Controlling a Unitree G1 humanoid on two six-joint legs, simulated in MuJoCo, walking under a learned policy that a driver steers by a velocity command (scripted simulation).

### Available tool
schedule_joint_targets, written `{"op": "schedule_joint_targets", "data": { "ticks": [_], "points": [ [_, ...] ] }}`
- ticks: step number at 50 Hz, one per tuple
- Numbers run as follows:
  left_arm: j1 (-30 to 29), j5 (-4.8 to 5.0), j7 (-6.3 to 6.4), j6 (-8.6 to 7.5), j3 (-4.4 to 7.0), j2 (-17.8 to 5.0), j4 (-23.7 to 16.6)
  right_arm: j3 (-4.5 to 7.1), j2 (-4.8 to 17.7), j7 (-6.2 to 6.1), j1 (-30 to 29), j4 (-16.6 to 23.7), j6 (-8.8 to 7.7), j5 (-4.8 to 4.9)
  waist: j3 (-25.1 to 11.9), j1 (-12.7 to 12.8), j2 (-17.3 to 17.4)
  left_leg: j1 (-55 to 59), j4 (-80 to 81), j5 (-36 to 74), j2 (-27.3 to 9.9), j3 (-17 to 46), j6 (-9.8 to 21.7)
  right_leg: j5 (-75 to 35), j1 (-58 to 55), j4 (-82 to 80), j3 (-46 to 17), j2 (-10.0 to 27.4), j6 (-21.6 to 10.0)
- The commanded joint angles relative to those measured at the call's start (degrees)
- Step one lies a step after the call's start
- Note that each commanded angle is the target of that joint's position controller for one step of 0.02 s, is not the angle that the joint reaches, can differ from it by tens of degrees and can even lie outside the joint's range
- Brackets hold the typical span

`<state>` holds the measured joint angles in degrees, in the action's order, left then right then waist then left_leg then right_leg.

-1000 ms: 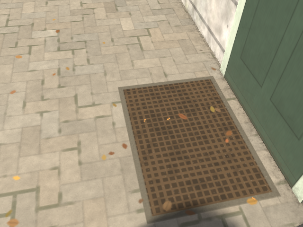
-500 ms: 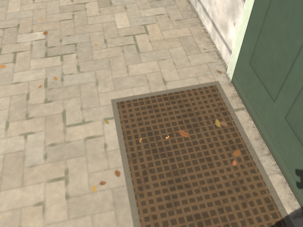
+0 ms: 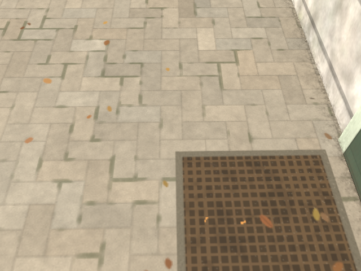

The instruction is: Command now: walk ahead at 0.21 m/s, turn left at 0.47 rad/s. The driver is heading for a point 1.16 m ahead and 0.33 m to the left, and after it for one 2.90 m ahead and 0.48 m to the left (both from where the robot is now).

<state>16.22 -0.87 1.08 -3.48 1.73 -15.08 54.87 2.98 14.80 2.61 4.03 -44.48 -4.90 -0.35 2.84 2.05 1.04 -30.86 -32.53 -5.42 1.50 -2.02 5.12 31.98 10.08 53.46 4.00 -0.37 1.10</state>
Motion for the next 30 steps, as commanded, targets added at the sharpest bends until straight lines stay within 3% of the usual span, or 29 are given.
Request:
{"op": "schedule_joint_targets", "data": {
  "ticks": [1,2,3,5,7,9,12,15,19,21,22,23,24,25,26,27,28,30],
  "points": [
    [1.63,2.0,-1.05,-2.67,1.31,-8.61,-6.19,3.18,11.11,-1.14,11.69,3.42,1.05,-0.01,-23.65,-5.79,4.15,43.56,7.73,32.63,-19.95,29.81,16.22,0.68,29.48,29.49,-10.09,0.19,-0.39],
    [-1.26,1.78,-0.27,-2.17,1.39,-8.18,-6.82,2.68,9.18,-1.43,7.75,4.15,1.59,0.86,-16.06,-4.18,-1.65,33.77,10.28,27.17,-16.89,24.23,13.39,-3.67,29.85,25.31,-8.68,2.57,-0.05],
    [-2.32,1.15,0.54,-1.19,1.86,-8.46,-7.22,2.34,8.23,-1.7,5.58,4.97,1.99,0.79,-11.91,-2.75,-2.15,25.05,12.42,24.06,-15.35,21.96,12.42,-6.08,27.57,21.8,-8.49,3.77,0.44],
    [-0.7,0.58,1.18,0.81,2.28,-7.61,-8.25,2.5,8.55,-1.75,4.43,5.67,2.31,-0.32,-9.78,0.07,0.82,14.91,14.97,21.45,-12.47,19.42,11.98,-8.08,21.17,16.73,-8.42,4.02,0.89],
    [0.08,0.25,1.81,1.48,2.05,-5.8,-8.83,2.97,9.71,-2.12,4.82,6.12,2.18,-0.35,-10.31,0.76,2.55,12.72,14.66,25.08,-10.85,17.19,11.9,-10.12,20.25,10.92,-7.8,2.98,1.92],
    [-1.52,0.01,2.3,1.84,2.15,-5.73,-9.78,3.33,10.57,-2.91,5.73,6.58,2.68,0.14,-11.95,0.17,3.06,13.91,13.78,23.16,-10.67,17.95,11.4,-12.54,21.47,6.44,-8.33,2.36,3.03],
    [-5.37,0.3,2.47,2.47,2.34,-5.93,-11.45,3.46,10.85,-4.05,5.81,7.68,4.07,0.86,-12.18,-1.13,4.21,14.39,13.86,7.66,-9.41,20.52,9.12,-16.72,22.43,0.19,-9.52,1.71,3.72],
    [-8.99,0.63,2.21,2.33,2.4,-5.93,-13.16,3.5,10.87,-4.77,6.1,8.47,5.13,0.73,-10.14,-2.41,6.16,13.99,14.22,-4.12,-8.39,23.86,7.72,-17.79,21.75,-6.29,-10.21,0.49,3.68],
    [-9.47,1.12,1.36,0.84,2.61,-6.47,-14.16,3.62,10.74,-4.99,6.89,9.44,6.0,0.63,-10.19,-2.84,8.19,17.15,10.95,2.49,-8.69,28.24,7.3,-14.58,17.52,-14.56,-10.39,-1.32,2.84],
    [-6.43,1.37,0.72,0.11,2.95,-6.77,-13.63,3.46,10.32,-5.07,5.56,10.43,6.45,1.23,-10.66,-0.77,8.32,17.82,7.93,7.8,-7.46,29.48,5.79,-18.14,11.29,-24.55,-9.5,-1.52,1.55],
    [-4.02,1.27,0.48,-0.12,3.43,-7.77,-13.0,3.19,9.51,-5.17,5.24,10.93,6.72,1.63,-10.66,0.43,7.47,15.62,5.6,5.79,-5.39,28.5,3.73,-24.45,5.26,-31.57,-9.32,0.42,0.53],
    [-2.65,0.26,0.7,0.09,4.38,-11.41,-13.26,2.37,6.68,-5.15,7.14,11.43,6.88,1.31,-12.38,-0.61,0.72,9.02,-2.55,-7.41,-1.51,24.14,0.73,-29.23,-2.98,-33.03,-16.55,10.71,-3.11],
    [-4.72,-1.39,0.92,1.17,5.42,-15.97,-13.69,2.18,5.02,-4.84,9.79,13.2,6.38,1.46,-9.63,-4.48,-17.5,-4.48,-13.24,-28.52,8.69,12.07,-2.83,-45.07,-6.72,-34.32,-30.34,22.04,-12.42],
    [-4.62,-1.83,0.87,1.16,4.89,-12.38,-14.86,3.66,10.87,-4.41,9.43,12.76,5.5,0.23,-10.46,-2.43,-16.35,-7.66,-27.3,-31.79,5.1,11.22,-5.78,-50.08,-5.43,-34.47,-34.5,26.52,-17.76],
    [-6.56,-1.33,1.08,1.18,4.21,-9.62,-16.14,4.66,13.03,-4.16,9.99,11.53,5.61,0.76,-10.18,-2.75,-11.0,-7.52,-33.09,-27.76,3.49,11.37,-6.81,-49.77,-4.68,-33.03,-28.22,23.53,-16.33],
    [-8.82,-0.69,0.97,1.52,3.68,-7.8,-16.68,4.88,12.21,-4.56,11.21,9.82,6.71,1.31,-9.03,-3.63,-8.22,-7.25,-35.74,-24.11,2.75,10.26,-7.98,-48.24,-3.76,-32.01,-21.66,18.85,-13.21],
    [-9.59,0.12,1.02,1.75,3.33,-6.88,-17.03,4.71,11.2,-4.85,11.4,9.43,7.64,1.14,-8.07,-3.42,-7.7,-7.89,-38.75,-21.09,2.4,9.53,-8.98,-46.98,-3.18,-31.76,-18.1,16.67,-11.85],
    [-10.08,0.5,1.39,2.21,3.04,-7.1,-17.04,4.07,8.57,-4.91,10.61,10.24,8.69,1.77,-6.0,-3.12,-7.9,-6.64,-38.31,-16.82,2.0,7.14,-10.15,-45.04,-0.38,-33.68,-12.23,14.08,-11.4]
  ]
}}
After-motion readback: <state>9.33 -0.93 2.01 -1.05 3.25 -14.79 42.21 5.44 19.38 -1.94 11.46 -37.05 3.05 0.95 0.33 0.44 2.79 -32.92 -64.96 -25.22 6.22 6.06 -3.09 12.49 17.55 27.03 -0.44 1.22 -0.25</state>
